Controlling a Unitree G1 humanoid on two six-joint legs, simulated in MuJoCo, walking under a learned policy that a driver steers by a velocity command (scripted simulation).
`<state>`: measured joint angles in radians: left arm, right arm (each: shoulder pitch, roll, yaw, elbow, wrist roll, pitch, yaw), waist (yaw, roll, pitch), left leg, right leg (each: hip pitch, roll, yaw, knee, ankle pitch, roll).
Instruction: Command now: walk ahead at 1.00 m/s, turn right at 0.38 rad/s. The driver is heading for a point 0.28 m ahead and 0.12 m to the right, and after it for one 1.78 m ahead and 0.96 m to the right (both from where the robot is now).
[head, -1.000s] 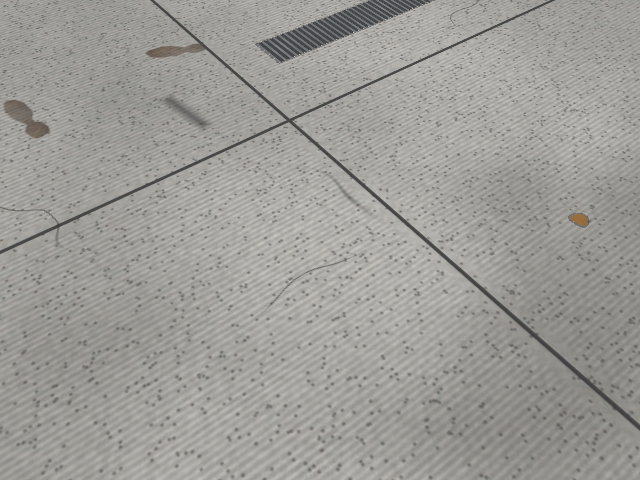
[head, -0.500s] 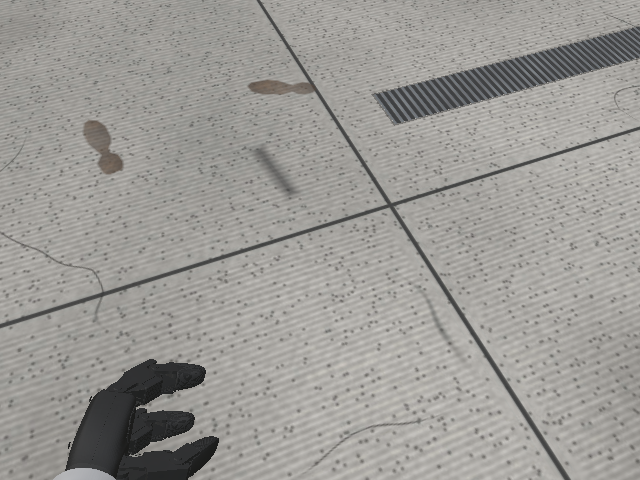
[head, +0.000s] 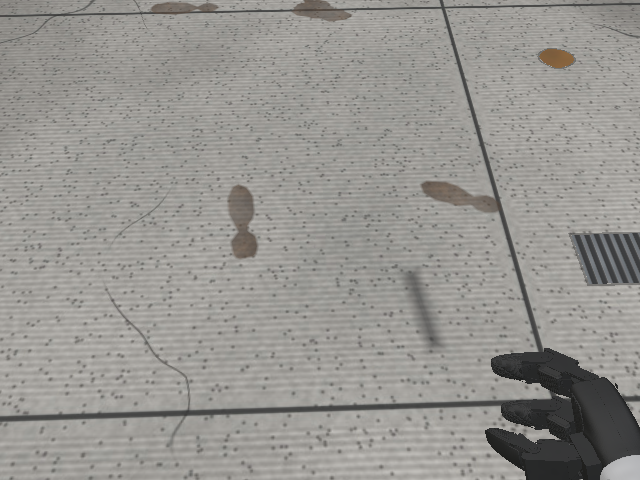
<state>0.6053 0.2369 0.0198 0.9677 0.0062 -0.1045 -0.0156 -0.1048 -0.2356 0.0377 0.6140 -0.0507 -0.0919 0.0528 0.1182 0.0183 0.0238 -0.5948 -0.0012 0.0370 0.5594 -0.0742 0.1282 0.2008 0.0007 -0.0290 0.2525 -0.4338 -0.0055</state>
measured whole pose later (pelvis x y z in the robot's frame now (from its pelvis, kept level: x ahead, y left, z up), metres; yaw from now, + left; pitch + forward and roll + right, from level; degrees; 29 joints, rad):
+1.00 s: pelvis +0.51 +0.01 +0.02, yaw -51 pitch +1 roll +1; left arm 0.17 0.37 0.09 0.55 -0.02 0.06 0.02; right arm 0.12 -0.28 -0.07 0.67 -0.02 -0.01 -0.03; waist 0.00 -0.04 0.05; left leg -0.34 -0.04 -0.06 0.48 -0.16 0.00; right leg -0.55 0.14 0.18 1.16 -0.44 0.05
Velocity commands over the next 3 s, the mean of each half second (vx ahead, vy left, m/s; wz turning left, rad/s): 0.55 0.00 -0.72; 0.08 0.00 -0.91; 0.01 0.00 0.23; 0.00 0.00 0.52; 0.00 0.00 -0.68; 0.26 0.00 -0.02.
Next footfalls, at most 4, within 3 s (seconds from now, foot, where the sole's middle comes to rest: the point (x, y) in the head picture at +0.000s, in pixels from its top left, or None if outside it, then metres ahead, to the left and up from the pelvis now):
0.40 right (425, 452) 0.52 -0.12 -0.75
0.86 left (369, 375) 0.67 0.01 -0.75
1.24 right None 0.42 -0.09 -0.75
1.62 left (330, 385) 0.64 0.09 -0.75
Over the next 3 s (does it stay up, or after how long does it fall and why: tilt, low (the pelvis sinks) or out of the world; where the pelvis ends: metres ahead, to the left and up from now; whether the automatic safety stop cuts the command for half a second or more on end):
stays up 0.61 -0.03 0.03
